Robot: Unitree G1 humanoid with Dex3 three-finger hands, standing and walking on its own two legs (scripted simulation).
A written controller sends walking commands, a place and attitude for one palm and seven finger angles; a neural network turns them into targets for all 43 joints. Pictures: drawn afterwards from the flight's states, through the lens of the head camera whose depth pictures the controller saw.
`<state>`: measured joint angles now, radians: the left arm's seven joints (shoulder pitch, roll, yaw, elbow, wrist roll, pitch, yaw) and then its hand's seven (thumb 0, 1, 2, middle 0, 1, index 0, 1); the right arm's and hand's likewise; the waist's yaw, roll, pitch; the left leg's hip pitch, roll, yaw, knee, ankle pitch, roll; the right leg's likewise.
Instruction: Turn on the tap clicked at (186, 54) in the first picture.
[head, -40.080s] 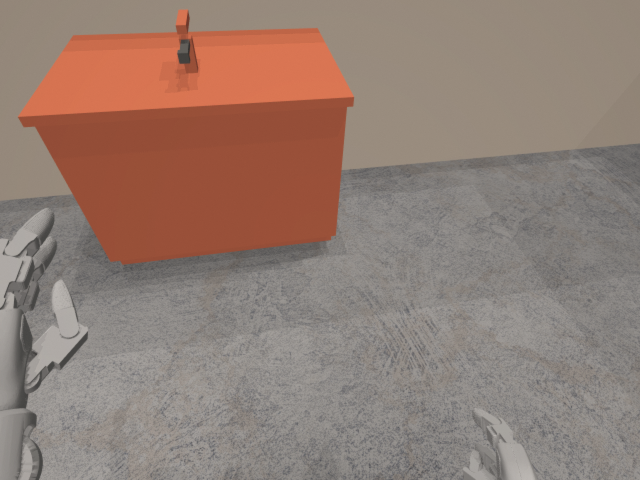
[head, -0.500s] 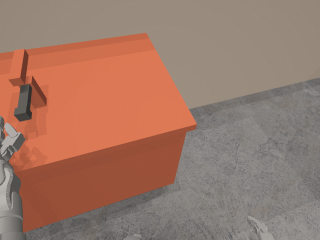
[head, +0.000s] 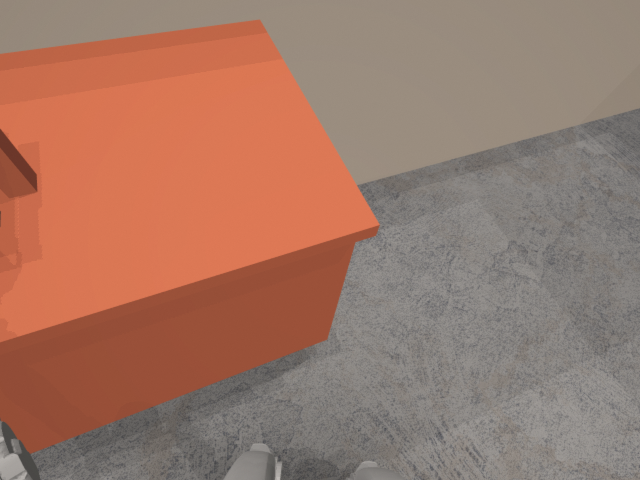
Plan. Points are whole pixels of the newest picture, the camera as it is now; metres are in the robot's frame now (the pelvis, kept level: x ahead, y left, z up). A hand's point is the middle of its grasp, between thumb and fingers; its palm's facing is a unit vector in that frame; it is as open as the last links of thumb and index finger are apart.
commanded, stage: reach beside the lever's end, fingers flat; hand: left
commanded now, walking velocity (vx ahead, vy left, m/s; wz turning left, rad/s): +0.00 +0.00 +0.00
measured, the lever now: out of the picture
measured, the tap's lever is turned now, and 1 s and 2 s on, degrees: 0 6 25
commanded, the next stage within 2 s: push the lever round in 0.32 s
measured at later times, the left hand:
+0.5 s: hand out of the picture +0.36 +0.40 +0.08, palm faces +0.59 -0.80 -0.10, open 7.8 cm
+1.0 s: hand out of the picture +0.36 +0.38 +0.08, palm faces +0.63 -0.77 -0.10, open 7.8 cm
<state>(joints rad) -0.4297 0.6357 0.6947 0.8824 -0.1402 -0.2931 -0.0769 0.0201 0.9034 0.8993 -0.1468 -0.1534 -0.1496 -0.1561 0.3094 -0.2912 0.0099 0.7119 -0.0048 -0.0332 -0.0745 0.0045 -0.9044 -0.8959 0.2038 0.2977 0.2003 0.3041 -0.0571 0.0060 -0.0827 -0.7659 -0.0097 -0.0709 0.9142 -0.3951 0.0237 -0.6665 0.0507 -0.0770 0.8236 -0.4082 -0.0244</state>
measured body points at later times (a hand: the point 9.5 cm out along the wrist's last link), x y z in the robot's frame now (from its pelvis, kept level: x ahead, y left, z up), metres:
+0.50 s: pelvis +0.01 +0.01 +0.01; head +0.08 +0.04 +0.45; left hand +0.32 +0.44 +0.08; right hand +0.10 -0.26 -0.10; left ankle +0.02 +0.10 -0.69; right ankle -0.01 -0.11 -0.69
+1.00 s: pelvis +0.00 -0.01 +0.00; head +0.07 +0.01 +0.45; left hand +0.32 +0.42 +0.09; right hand +0.09 -0.28 -0.10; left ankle +0.02 +0.10 -0.69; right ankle -0.01 -0.11 -0.69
